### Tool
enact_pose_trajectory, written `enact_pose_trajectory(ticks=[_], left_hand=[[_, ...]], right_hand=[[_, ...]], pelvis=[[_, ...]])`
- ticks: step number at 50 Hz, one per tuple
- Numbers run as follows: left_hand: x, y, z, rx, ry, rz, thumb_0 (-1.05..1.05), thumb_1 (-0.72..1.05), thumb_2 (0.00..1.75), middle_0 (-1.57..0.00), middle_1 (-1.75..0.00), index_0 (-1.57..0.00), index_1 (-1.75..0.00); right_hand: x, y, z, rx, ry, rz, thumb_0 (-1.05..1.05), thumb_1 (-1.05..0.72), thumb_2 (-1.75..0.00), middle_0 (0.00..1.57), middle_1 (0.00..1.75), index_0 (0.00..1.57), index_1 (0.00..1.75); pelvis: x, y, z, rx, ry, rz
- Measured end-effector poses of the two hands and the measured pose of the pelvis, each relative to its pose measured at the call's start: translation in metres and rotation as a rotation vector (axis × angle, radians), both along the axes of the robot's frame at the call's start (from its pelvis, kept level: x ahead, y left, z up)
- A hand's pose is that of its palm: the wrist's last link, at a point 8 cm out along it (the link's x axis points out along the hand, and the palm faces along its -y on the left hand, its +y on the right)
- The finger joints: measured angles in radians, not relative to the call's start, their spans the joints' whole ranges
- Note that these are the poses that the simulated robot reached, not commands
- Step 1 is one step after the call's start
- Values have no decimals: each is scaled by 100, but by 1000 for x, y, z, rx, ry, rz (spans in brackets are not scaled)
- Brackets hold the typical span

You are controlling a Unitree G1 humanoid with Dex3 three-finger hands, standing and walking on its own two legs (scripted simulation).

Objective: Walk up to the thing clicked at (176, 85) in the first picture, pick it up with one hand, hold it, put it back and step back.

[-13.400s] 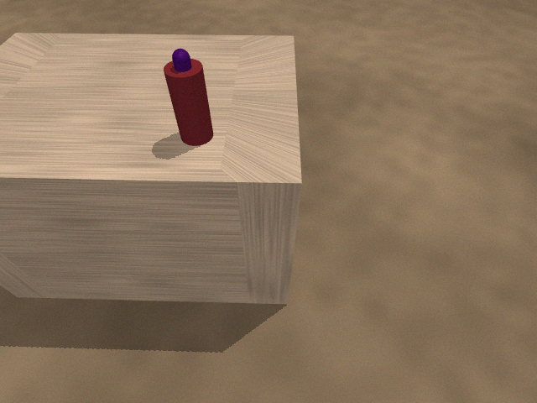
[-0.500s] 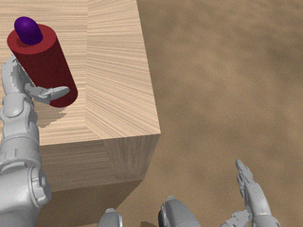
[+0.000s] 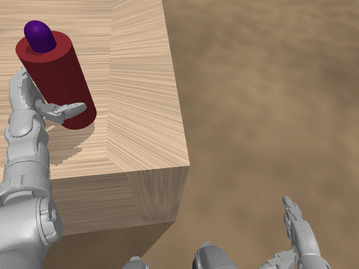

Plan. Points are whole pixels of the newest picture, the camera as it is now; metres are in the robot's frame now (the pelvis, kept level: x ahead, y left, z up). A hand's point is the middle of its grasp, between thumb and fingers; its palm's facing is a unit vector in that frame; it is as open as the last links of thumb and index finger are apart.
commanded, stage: settle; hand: left
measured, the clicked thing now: (60, 79) +0.48 +0.20 +0.14
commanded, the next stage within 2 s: lift in 0.20 s
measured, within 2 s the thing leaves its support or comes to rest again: neither
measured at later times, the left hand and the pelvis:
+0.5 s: hand (54, 85) +0.48 +0.21 +0.13, palm faces +0.18 -0.98 -0.02, open 11.8 cm; pelvis +0.00 +0.00 +0.01, yaw +0 degrees
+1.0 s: hand (37, 74) +0.42 +0.20 +0.21, palm faces +0.17 -0.98 -0.03, open 11.8 cm; pelvis +0.01 +0.00 +0.03, yaw +1 degrees
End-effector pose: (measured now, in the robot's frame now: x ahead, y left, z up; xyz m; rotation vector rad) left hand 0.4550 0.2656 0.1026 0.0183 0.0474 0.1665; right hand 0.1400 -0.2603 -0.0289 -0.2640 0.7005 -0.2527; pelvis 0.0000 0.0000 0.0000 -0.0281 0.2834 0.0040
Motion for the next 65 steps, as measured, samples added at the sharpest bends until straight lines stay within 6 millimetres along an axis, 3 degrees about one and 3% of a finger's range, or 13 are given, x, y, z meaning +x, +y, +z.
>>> enact_pose_trajectory(ticks=[22, 33, 47, 65], left_hand=[[-6, -2, 23, -9, -2, 10, -1, -61, 90, -64, -107, -67, -107], [-18, -8, 44, 6, -31, 3, -1, -61, 90, -64, -107, -67, -107], [-54, -15, 97, 21, -89, 9, -1, -61, 90, -64, -107, -67, -107], [-109, -30, 132, 14, -85, 10, -1, -61, 90, -64, -107, -67, -108]], right_hand=[[-2, -4, 6, 1, -30, -26, -1, 53, -6, 5, 5, 5, 5], [4, -5, 5, 21, -38, -49, -2, 53, -5, 5, 5, 5, 5], [20, 1, 11, 75, -120, -28, -2, 53, -5, 5, 5, 5, 5], [13, 1, 14, 93, -175, -8, -2, 54, -5, 5, 5, 5, 5]], pelvis=[[-1, 0, 9, 3, -36, 0], [6, 2, 16, 4, -66, 1], [13, -2, 26, 14, -156, 13], [0, -7, 35, 28, -253, 21]])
